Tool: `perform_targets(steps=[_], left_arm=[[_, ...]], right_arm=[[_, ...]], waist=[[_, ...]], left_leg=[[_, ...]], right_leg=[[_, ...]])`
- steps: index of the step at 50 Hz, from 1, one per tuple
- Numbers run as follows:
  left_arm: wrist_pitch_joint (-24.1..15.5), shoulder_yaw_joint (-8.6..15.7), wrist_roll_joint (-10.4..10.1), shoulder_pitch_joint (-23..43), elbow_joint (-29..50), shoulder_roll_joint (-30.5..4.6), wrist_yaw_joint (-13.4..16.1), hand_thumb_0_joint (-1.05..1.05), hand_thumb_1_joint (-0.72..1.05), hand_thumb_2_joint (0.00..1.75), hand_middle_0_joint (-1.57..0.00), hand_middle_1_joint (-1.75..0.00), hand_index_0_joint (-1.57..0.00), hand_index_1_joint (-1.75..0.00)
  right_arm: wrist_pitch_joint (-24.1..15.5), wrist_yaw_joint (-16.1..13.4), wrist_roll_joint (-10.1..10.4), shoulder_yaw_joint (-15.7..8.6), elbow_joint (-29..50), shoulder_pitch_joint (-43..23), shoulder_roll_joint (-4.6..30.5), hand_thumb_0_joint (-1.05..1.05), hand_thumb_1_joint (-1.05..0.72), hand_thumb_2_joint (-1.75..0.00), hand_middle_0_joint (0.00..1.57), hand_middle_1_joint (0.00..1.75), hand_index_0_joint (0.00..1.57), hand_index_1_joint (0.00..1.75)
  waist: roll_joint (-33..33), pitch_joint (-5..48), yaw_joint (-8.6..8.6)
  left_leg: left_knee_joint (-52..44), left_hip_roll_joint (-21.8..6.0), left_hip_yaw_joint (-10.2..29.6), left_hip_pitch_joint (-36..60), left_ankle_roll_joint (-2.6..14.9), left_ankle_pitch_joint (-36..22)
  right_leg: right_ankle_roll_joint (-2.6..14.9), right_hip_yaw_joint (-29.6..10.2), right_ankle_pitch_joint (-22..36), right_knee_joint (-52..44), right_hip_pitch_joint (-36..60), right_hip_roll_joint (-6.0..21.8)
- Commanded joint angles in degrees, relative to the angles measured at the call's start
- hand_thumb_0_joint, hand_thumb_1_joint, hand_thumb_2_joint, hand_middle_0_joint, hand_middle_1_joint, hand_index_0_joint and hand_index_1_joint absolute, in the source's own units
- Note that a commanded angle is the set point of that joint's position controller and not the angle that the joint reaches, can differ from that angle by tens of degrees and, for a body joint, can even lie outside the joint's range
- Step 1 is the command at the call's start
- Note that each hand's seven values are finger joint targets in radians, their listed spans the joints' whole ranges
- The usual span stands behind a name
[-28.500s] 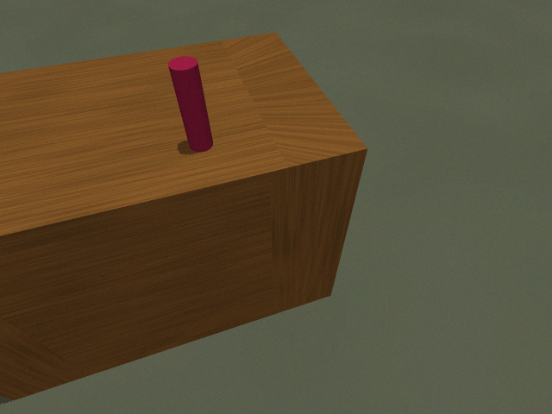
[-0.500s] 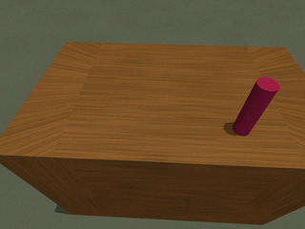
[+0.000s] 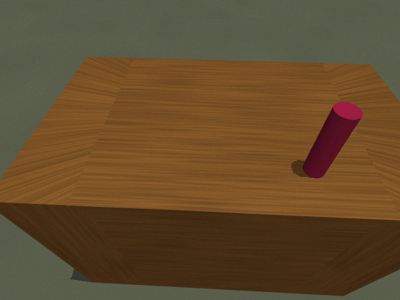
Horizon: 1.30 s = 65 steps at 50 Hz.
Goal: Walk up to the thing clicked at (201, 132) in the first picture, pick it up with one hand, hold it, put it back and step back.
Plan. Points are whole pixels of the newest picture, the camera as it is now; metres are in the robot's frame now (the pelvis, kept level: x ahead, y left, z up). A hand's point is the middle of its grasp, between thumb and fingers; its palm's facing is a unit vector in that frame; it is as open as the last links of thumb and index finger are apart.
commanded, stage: stand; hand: right
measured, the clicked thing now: (328, 143) +0.44 -0.27 +0.06
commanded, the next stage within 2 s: step back in 0.34 s
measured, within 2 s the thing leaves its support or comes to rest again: neither
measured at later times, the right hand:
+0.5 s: hand out of the picture +0.07 -0.26 -0.16, palm faces -0.01 +0.93 -0.36, open 7.4 cm
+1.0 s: hand out of the picture -0.06 -0.26 -0.17, palm faces +0.01 +0.91 -0.40, open 7.4 cm
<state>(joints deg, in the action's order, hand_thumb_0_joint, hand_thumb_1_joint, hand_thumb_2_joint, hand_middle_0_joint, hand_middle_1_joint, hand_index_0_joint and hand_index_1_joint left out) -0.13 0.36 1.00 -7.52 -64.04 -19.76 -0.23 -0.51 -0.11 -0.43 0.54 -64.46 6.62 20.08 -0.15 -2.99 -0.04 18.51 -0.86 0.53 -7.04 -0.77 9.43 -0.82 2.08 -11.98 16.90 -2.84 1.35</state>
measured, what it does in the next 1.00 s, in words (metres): walks backwards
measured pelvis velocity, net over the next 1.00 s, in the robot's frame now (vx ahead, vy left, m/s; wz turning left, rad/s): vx -0.12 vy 0.01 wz -0.07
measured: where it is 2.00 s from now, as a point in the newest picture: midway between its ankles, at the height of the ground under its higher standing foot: outside the picture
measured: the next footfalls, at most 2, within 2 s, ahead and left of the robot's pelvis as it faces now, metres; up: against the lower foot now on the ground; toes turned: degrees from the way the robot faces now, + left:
right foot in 1.08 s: -0.16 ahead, -0.12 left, +0.00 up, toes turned -2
left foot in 1.44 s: -0.20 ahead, +0.12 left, +0.00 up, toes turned -2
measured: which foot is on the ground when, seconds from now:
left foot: down 0.00-1.00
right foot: down 0.00-0.74, up 0.76-1.00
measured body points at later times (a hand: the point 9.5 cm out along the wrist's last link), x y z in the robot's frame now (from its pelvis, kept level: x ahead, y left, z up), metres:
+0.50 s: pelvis -0.03 +0.00 -0.01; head +0.02 +0.00 +0.43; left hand +0.07 +0.32 -0.14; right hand +0.07 -0.31 -0.14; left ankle +0.01 +0.13 -0.75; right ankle -0.03 -0.13 -0.75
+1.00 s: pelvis -0.12 +0.01 -0.03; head -0.05 +0.03 +0.42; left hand +0.00 +0.33 -0.16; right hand -0.06 -0.30 -0.14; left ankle -0.03 +0.13 -0.75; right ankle -0.17 -0.12 -0.70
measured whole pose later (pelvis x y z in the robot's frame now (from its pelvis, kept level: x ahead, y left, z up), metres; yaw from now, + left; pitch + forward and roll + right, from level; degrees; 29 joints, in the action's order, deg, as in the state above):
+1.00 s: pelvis -0.12 +0.01 -0.03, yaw -4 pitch -1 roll -1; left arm 3.4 4.0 1.1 -7.8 -50.8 -23.4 0.0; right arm 1.7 -0.1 -1.8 -2.2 -50.1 9.1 20.7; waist 1.1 -10.6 0.6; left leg 35.7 -2.5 -0.9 -23.7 1.2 10.8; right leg -0.3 -6.0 -30.7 58.5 -21.4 -4.3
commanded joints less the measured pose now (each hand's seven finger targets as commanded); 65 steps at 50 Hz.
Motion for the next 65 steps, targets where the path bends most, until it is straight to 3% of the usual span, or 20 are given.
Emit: perform_targets(steps=[1, 16, 18, 21, 29, 33, 35, 36, 37, 38, 39, 41, 43, 49, 53, 54, 55, 56, 59, 65], left_arm=[[-1.4, 2.3, -0.2, 1.5, 3.4, -12.4, 0.7, 0.0, 0.9, 0.9, -0.2, -0.3, -0.2, -0.3], [-1.5, 2.1, -0.2, 1.0, 3.2, -12.6, 0.9, 0.0, 0.9, 0.9, -0.2, -0.3, -0.2, -0.3], [-0.5, 4.5, -1.7, 1.3, 5.8, -16.0, 1.4, 0.0, 0.9, 0.9, -0.2, -0.3, -0.2, -0.3], [0.2, 4.9, -1.8, 1.1, 8.3, -15.0, 1.5, 0.0, 0.9, 0.9, -0.2, -0.3, -0.2, -0.3], [1.9, 5.9, -0.8, 2.0, 13.9, -16.9, 1.0, 0.0, 0.9, 0.9, -0.2, -0.3, -0.2, -0.3], [1.7, 6.5, 0.9, 8.4, 18.0, -20.1, 1.0, 0.0, 0.9, 0.9, -0.2, -0.3, -0.2, -0.3], [1.8, 6.2, 1.0, 12.6, 19.6, -19.2, 1.2, 0.0, 0.9, 0.9, -0.2, -0.3, -0.2, -0.3], [2.1, 5.5, 0.5, 10.6, 19.7, -16.0, 1.5, 0.0, 0.9, 0.9, -0.2, -0.3, -0.2, -0.3], [2.3, 5.1, -0.4, 7.6, 19.6, -12.3, 1.9, 0.0, 0.9, 0.9, -0.2, -0.3, -0.2, -0.3], [2.8, 6.1, 0.0, 4.5, 18.6, -14.7, 2.4, 0.0, 0.9, 0.9, -0.2, -0.3, -0.2, -0.3], [3.0, 6.1, 0.0, 3.1, 17.4, -15.7, 2.4, 0.0, 0.9, 0.9, -0.2, -0.3, -0.2, -0.3], [2.9, 6.1, -0.7, -2.4, 14.9, -15.2, 2.2, 0.0, 0.9, 0.9, -0.2, -0.3, -0.2, -0.3], [2.6, 6.4, -0.4, -4.3, 15.0, -15.5, 1.7, 0.0, 0.9, 0.9, -0.2, -0.3, -0.2, -0.3], [2.1, 6.5, -0.1, -3.0, 17.3, -13.0, 0.7, 0.0, 0.9, 0.9, -0.2, -0.3, -0.2, -0.3], [1.4, 7.1, 0.3, -12.4, 13.5, -12.0, 0.7, 0.0, 0.9, 0.9, -0.2, -0.3, -0.2, -0.3], [1.0, 7.8, 1.3, -11.5, 14.2, -14.8, 0.8, 0.0, 0.9, 0.9, -0.2, -0.3, -0.2, -0.3], [0.9, 9.5, 1.7, -8.6, 16.4, -20.9, 0.8, 0.0, 0.9, 0.9, -0.2, -0.3, -0.2, -0.3], [1.0, 10.1, 1.7, -4.9, 18.7, -24.8, 0.9, 0.0, 0.9, 0.9, -0.2, -0.3, -0.2, -0.3], [0.2, 7.9, 1.0, 4.3, 21.1, -16.8, 1.4, 0.0, 0.9, 0.9, -0.2, -0.3, -0.2, -0.3], [0.7, 7.8, 1.1, -4.5, 21.8, -15.3, 2.5, 0.0, 0.9, 0.9, -0.2, -0.3, -0.2, -0.3]], right_arm=[[-1.3, -0.5, -0.1, -2.5, 3.4, -1.6, 12.2, 0.0, -0.9, -0.9, 0.2, 0.3, 0.2, 0.3], [-1.2, -0.5, -0.1, -2.3, 3.4, -1.4, 11.9, 0.0, -0.9, -0.9, 0.2, 0.3, 0.2, 0.3], [0.3, -0.2, 1.0, -4.0, 5.2, -2.3, 14.9, 0.0, -0.9, -0.9, 0.2, 0.3, 0.2, 0.3], [1.0, -0.1, 1.3, -5.0, 7.0, -1.4, 15.0, 0.0, -0.9, -0.9, 0.2, 0.3, 0.2, 0.3], [2.6, 0.5, 0.7, -6.5, 12.6, -1.1, 15.3, 0.0, -0.9, -0.9, 0.2, 0.3, 0.2, 0.3], [3.1, 1.5, 0.3, -7.4, 13.7, 4.7, 14.0, 0.0, -0.9, -0.9, 0.2, 0.3, 0.2, 0.3], [2.7, 1.7, 0.7, -8.2, 12.8, 10.1, 15.0, 0.0, -0.9, -0.9, 0.2, 0.3, 0.2, 0.3], [2.1, 1.5, -0.1, -8.6, 13.4, 10.4, 17.0, 0.0, -0.9, -0.9, 0.2, 0.3, 0.2, 0.3], [1.3, 1.2, -0.8, -8.8, 14.9, 7.6, 20.6, 0.0, -0.9, -0.9, 0.2, 0.3, 0.2, 0.3], [0.8, 1.0, -1.0, -9.4, 16.2, 5.4, 24.2, 0.0, -0.9, -0.9, 0.2, 0.3, 0.2, 0.3], [0.7, 0.7, -1.2, -9.3, 17.0, 2.6, 22.7, 0.0, -0.9, -0.9, 0.2, 0.3, 0.2, 0.3], [0.6, -0.5, -1.2, -8.1, 18.5, -2.8, 18.5, 0.0, -0.9, -0.9, 0.2, 0.3, 0.2, 0.3], [0.5, -0.9, -1.1, -7.7, 19.2, -1.7, 16.8, 0.0, -0.9, -0.9, 0.2, 0.3, 0.2, 0.3], [1.2, -1.1, -1.7, -7.4, 18.9, 3.1, 17.2, 0.0, -0.9, -0.9, 0.2, 0.3, 0.2, 0.3], [2.7, -0.9, -0.7, -7.1, 19.3, -0.2, 17.6, 0.0, -0.9, -0.9, 0.2, 0.3, 0.2, 0.3], [2.9, -0.7, -0.3, -6.4, 19.3, 1.0, 15.3, 0.0, -0.9, -0.9, 0.2, 0.3, 0.2, 0.3], [2.5, -0.7, 0.4, -5.5, 20.5, -0.1, 11.9, 0.0, -0.9, -0.9, 0.2, 0.3, 0.2, 0.3], [2.7, -1.7, -0.1, -6.6, 19.9, -2.8, 14.1, 0.0, -0.9, -0.9, 0.2, 0.3, 0.2, 0.3], [2.3, -1.7, 1.3, -6.4, 16.5, 4.2, 14.3, 0.0, -0.9, -0.9, 0.2, 0.3, 0.2, 0.3], [1.7, -1.9, 0.2, -5.3, 19.4, 1.0, 13.1, 0.0, -0.9, -0.9, 0.2, 0.3, 0.2, 0.3]], waist=[[-0.1, 3.6, -0.11], [0.6, 3.3, -0.04], [0.7, 0.4, 0.02], [-0.3, 6.9, 0.29], [2.9, 6.9, 0.03], [12.8, 3.8, 2.4], [10.1, 3.1, 5.2], [-1.3, 2.8, 5.59], [-13.8, 1.6, 3.17], [-12.3, 4.6, 2.35], [-7.9, 4.6, 1.04], [-6.5, 3.6, -2.48], [-7.4, 5.8, -2.27], [-8.8, 6.9, 1.12], [-10.4, 9.1, -2.2], [-4.3, 6.1, -1.48], [11.5, 2.6, -1.68], [15.4, -0.1, -4.14], [5.8, -0.9, 3.21], [9.5, 3.6, -3.45]], left_leg=[[-2.1, -6.5, 5.3, 1.1, 2.08, -9.6], [-1.5, -6.5, 5.3, 1.3, 1.97, -9.4], [6.4, -5.7, 4.9, -1.5, 3.97, -21.9], [10.8, -5.7, 4.9, -1.2, 5.9, -23.4], [21.4, -3.3, 7.0, -9.0, 9.11, -6.0], [36.1, 2.7, 2.6, -5.4, 5.29, 17.7], [29.7, 0.5, 3.5, -1.4, 5.82, 13.1], [14.3, -6.7, 13.3, -4.8, 7.87, 1.5], [1.5, -16.2, 31.8, -8.1, 11.64, -12.1], [-0.3, -20.0, 38.6, -11.8, 16.53, -10.2], [0.2, -19.4, 35.4, -12.4, 17.33, -9.3], [3.5, -15.4, 23.2, -10.4, 14.44, -6.8], [5.5, -14.2, 18.8, -7.3, 14.43, -7.0], [7.3, -13.9, 14.7, -1.3, 14.45, -10.0], [12.4, -10.9, 10.8, -9.0, 9.74, -4.6], [16.8, -6.5, 8.5, -17.7, 6.11, 4.3], [26.9, 4.7, 4.2, -28.5, 1.97, 17.9], [41.4, 5.0, 7.3, -23.7, 0.53, 25.7], [49.7, 7.6, 10.8, -22.8, 0.89, 17.2], [36.1, 3.3, 6.0, -24.7, 0.17, 20.5]], right_leg=[[1.93, -4.9, 7.6, -2.8, -0.9, 6.9], [1.7, -4.8, 7.5, -2.9, -1.9, 6.9], [3.09, -4.6, 21.3, 4.6, -5.0, 6.0], [5.58, -4.3, 20.2, 10.1, -4.2, 5.7], [11.39, -10.9, 8.2, 16.7, -13.4, 9.5], [16.14, -19.8, 4.8, 8.5, -26.9, 19.8], [12.2, -14.4, 0.6, 15.6, -31.0, 15.5], [6.75, -8.0, -7.3, 29.8, -28.8, 5.2], [3.2, -5.8, -23.0, 41.7, -29.4, -7.1], [2.82, -13.4, -27.9, 49.6, -24.6, -7.8], [3.04, -15.5, -26.8, 54.4, -23.9, -8.2], [2.5, -14.4, -20.0, 57.7, -26.0, -6.8], [1.48, -12.1, -17.1, 55.3, -24.8, -5.9], [-0.2, -6.7, -18.9, 33.3, -19.4, -3.8], [1.95, -2.2, -4.4, 7.5, -5.1, -3.0], [3.47, -10.7, -6.7, 4.8, -3.1, 1.3], [9.37, -28.9, -7.3, 0.8, -5.1, 13.6], [18.11, -36.9, -3.9, -1.7, -19.0, 23.4], [11.3, -15.4, 20.1, 7.7, -15.1, 11.3], [13.79, -15.8, 31.3, 13.7, 1.6, 14.0]])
